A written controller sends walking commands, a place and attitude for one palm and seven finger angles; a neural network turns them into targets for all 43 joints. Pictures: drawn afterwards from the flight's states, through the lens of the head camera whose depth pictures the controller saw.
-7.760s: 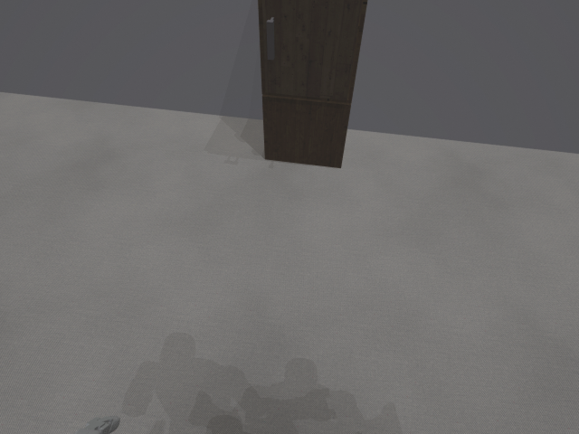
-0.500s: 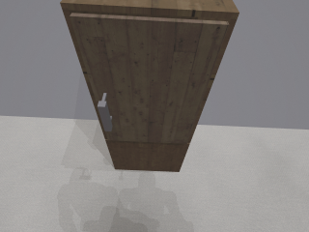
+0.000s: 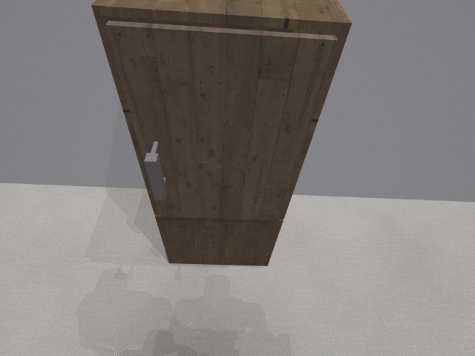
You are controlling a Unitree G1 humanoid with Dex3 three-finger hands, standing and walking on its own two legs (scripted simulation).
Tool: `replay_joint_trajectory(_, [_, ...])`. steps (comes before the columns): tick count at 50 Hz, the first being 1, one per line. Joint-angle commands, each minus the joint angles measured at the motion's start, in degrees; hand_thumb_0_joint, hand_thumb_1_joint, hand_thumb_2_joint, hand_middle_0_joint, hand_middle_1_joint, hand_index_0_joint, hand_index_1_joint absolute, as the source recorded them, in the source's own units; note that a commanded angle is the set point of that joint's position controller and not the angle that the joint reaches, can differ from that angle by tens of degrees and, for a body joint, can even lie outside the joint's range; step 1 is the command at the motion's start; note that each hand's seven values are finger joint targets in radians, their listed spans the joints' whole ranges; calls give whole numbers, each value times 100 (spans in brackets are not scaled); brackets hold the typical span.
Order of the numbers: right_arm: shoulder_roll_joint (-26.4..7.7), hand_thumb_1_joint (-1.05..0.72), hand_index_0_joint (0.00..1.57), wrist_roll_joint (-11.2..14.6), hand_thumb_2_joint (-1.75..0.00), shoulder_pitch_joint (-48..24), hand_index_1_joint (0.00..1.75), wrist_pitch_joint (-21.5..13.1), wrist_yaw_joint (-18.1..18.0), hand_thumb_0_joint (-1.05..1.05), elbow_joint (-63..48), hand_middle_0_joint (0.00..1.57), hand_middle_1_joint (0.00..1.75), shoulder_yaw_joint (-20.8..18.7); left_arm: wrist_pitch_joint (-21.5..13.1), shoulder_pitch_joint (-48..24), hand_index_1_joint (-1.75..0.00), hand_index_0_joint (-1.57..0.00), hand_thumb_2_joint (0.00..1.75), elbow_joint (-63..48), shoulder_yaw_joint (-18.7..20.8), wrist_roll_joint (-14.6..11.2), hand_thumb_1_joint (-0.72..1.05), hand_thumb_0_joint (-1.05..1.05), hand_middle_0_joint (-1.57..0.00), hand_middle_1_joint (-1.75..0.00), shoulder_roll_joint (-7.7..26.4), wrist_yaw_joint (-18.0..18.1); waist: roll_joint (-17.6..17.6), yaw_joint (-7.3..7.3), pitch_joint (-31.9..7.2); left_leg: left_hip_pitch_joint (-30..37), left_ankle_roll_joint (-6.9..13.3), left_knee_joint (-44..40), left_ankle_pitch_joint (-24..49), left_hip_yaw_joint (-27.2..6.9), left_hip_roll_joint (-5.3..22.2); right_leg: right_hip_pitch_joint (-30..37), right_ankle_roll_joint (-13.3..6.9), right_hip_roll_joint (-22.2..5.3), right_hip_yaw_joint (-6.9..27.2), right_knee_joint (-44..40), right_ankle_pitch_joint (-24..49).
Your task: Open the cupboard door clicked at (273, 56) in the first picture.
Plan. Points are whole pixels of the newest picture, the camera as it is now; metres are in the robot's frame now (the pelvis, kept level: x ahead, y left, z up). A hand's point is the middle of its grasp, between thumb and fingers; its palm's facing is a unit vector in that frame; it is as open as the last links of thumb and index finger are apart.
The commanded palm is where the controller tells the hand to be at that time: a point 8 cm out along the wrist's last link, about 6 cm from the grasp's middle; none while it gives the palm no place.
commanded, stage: come to a stop and stand still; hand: left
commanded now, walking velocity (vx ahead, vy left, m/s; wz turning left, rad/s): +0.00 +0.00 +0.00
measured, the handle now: (158, 171) +0.52 +0.24 -0.08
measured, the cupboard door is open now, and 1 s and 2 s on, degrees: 0 0 0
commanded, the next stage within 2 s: look again from close up in 0.46 s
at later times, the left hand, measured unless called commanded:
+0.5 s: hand out of the picture -0.03 +0.14 -0.16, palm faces +0.05 -0.99 -0.16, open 7.3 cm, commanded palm none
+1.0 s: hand out of the picture +0.01 +0.18 -0.16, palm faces +0.02 -0.97 -0.23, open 7.3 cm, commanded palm none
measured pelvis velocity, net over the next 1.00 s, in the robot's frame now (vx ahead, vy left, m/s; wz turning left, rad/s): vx -0.01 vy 0.00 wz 0.00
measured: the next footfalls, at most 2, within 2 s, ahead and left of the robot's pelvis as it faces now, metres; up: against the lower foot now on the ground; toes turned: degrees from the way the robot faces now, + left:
none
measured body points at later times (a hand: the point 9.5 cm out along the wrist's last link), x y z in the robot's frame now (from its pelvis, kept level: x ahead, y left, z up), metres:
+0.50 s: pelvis -0.02 -0.02 +0.01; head -0.01 -0.01 +0.46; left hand -0.03 +0.20 -0.15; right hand -0.02 -0.24 -0.15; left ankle +0.01 +0.10 -0.73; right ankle -0.04 -0.12 -0.73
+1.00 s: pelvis -0.01 +0.00 +0.01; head +0.00 -0.02 +0.46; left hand +0.01 +0.23 -0.14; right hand -0.01 -0.22 -0.16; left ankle +0.01 +0.10 -0.73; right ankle -0.04 -0.12 -0.73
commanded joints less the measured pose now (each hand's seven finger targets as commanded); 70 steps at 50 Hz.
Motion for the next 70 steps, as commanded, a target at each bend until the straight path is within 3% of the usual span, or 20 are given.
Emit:
replay_joint_trajectory(1, [-852,-90,20,-72,-90,10,30,-93,-65,0,-270,20,30,-94,-5,285,-30,-20,90,-154,75,49,90,0,-20,-30,343,-7,1548,75,72,-451,834,-1922,1423,-1613,1473,-17,-45,-157,195,433,-175])
replay_joint_trajectory(5, [-920,-90,20,-12,-90,8,30,-102,-46,0,-252,20,30,-116,-140,622,-30,-20,90,114,23,67,90,0,-20,-30,314,-63,633,157,-263,-155,441,-1419,588,-1123,931,496,-30,-195,244,-1304,1124])
replay_joint_trajectory(7, [-695,-90,20,25,-90,189,30,-97,-16,0,-183,20,30,-80,-232,467,-30,-20,90,126,-10,58,90,0,-20,-30,486,-54,209,-39,-237,106,131,-1179,633,-772,564,298,-180,-577,754,-1780,1461])
replay_joint_trajectory(10, [-661,-90,20,11,-90,398,30,-54,12,0,-6,20,30,-57,-269,310,-30,-20,90,154,-54,24,90,0,-20,-30,507,-55,-301,-163,-318,533,-16,-1006,692,-572,473,-48,-219,-638,754,-1920,1248])
replay_joint_trajectory(27, [-464,-90,20,13,-90,798,30,-105,-9,0,522,20,30,91,-293,787,-30,-20,90,549,-129,-1,90,0,-20,-30,255,-31,294,-47,156,273,-36,-1391,806,-665,589,75,-187,-407,487,-2004,1096])
replay_joint_trajectory(28, [-700,-90,20,48,-90,179,30,-162,50,0,129,20,30,78,-430,1223,-30,-20,90,715,-164,95,90,0,-20,-30,325,198,577,139,276,10,-197,-138,1084,-491,561,-65,-125,-714,919,-2030,3061])
replay_joint_trajectory(29, [-355,-90,20,31,-90,639,30,-70,87,0,-17,20,30,85,-469,809,-30,-20,90,398,-132,42,90,0,-20,-30,626,150,531,-314,-187,106,-178,-205,79,-496,377,-93,-349,-992,1106,-2126,1667])
replay_joint_trajectory(30, [-376,-90,20,-1,-90,786,30,-51,91,0,76,20,30,70,-452,534,-30,-20,90,281,-132,32,90,0,-20,-30,587,97,797,-351,10,195,-147,-366,141,-509,377,-424,-467,-833,934,-2074,601])
replay_joint_trajectory(32, [-425,-90,20,-31,-90,1100,30,-112,117,0,95,20,30,91,-468,549,-30,-20,90,247,-124,42,90,0,-20,-30,463,84,913,-352,-199,147,-57,-572,737,-600,502,-212,-416,-467,534,-1676,820])
replay_joint_trajectory(40, [-609,-90,20,-6,-90,962,30,-166,50,0,31,20,30,116,-364,727,-30,-20,90,345,-157,11,90,0,-20,-30,237,32,67,-130,169,-116,106,-1084,766,-803,557,9,-233,-267,401,-1423,1067])
replay_joint_trajectory(58, [-752,-90,20,15,-90,618,30,-196,7,0,319,20,30,101,-338,605,-30,-20,90,394,-109,19,90,0,-20,-30,538,16,389,-78,-62,419,78,-1125,1477,-626,587,263,-176,-389,480,-1532,1957])
replay_joint_trajectory(59, [-836,-90,20,74,-90,180,30,-192,37,0,-90,20,30,77,-412,1082,-30,-20,90,540,-116,83,90,0,-20,-30,512,235,-282,96,118,10,-88,138,1833,-502,671,164,-23,-714,893,-1726,4238])
replay_joint_trajectory(60, [-1822,-90,20,286,-90,379,30,-1029,-180,0,-1889,20,30,-145,-1663,-3232,-32,-20,89,-8187,873,-985,88,0,-20,-32,2035,213,845,-652,-2852,1573,73,-646,2440,-451,24,460,-178,-152,250,-1006,3942])
replay_joint_trajectory(61, [-1260,-90,20,228,-90,-23,30,-1548,-366,0,-1636,20,30,57,-1416,-455,-33,-20,88,-6633,739,-549,85,0,-20,-33,1541,374,2051,-1,-2736,2300,94,-815,3373,-411,292,188,-253,149,88,-663,2648])
replay_joint_trajectory(62, [-1235,-90,20,284,-90,-81,30,-1663,-400,0,-1267,20,30,-10,-1154,-265,-34,-21,87,-6211,503,-672,83,0,-21,-34,1155,643,1916,-135,-2231,1578,-127,-709,2854,-437,290,-85,-200,133,-174,-683,1701])
replay_joint_trajectory(63, [-1005,-90,20,353,-90,128,30,-1614,-325,0,-1242,20,30,-20,-613,1381,-36,-21,86,-4819,-379,-799,81,0,-21,-36,-476,552,1339,-291,-1269,1078,-44,-749,2399,-500,313,-510,-105,131,-289,-741,1490])
replay_joint_trajectory(64, [-1246,-90,20,334,-90,-11,30,-1638,-278,0,-1726,20,30,-82,-789,193,-37,-21,85,-5744,-103,-966,78,0,-21,-37,-145,454,1003,-364,-495,385,-56,-618,1760,-657,233,-694,-81,111,-359,-800,1644])
replay_joint_trajectory(66, [-1388,-90,20,170,-90,-17,30,-1669,-269,0,-1922,20,30,-223,-1423,396,-40,-21,83,-5104,285,-889,74,0,-21,-40,113,181,18,-511,-119,-436,-41,-27,850,-637,89,-1623,-47,209,-478,-617,1135])
replay_joint_trajectory(68, [-1307,-90,20,113,-90,-131,30,-1650,-162,0,-2228,20,30,-291,-2109,1446,-43,-22,81,-4026,453,-1030,69,0,-22,-43,-227,-316,-1095,-153,-228,-1366,-111,606,563,-622,31,-2218,-55,255,-524,-6,818])
replay_joint_trajectory(70, [-1288,-90,20,48,-90,-379,30,-1705,-28,0,-2522,20,30,-402,-2957,2147,-47,-22,79,-4014,673,-1302,64,0,-22,-47,-203,-993,-1465,210,-834,-2115,-155,1218,434,-508,-29,-2420,-68,264,-376,672,939])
